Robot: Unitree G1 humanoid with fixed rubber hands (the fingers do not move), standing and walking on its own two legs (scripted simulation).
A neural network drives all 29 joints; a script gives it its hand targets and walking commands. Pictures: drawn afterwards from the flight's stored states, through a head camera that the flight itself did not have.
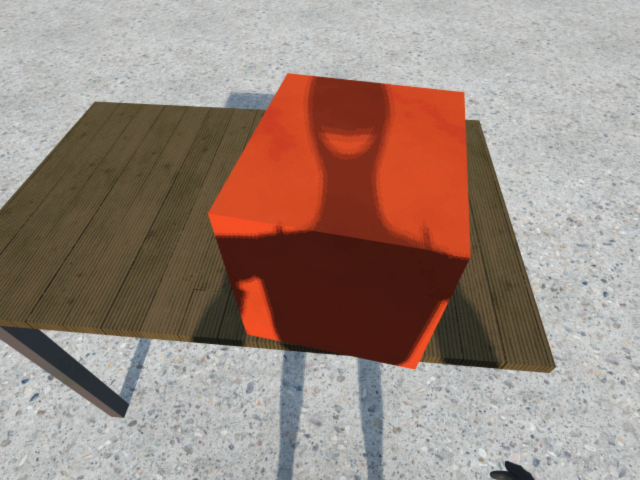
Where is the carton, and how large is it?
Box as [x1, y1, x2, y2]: [208, 73, 470, 368]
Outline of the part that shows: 287,73 208,212 246,333 400,366 415,368 470,256 463,92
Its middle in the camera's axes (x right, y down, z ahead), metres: +0.05 -0.03 +0.57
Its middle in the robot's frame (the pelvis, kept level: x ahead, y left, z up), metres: +0.46 -0.02 +0.05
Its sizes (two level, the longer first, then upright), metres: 0.302 0.260 0.270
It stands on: a table, 0.68 m high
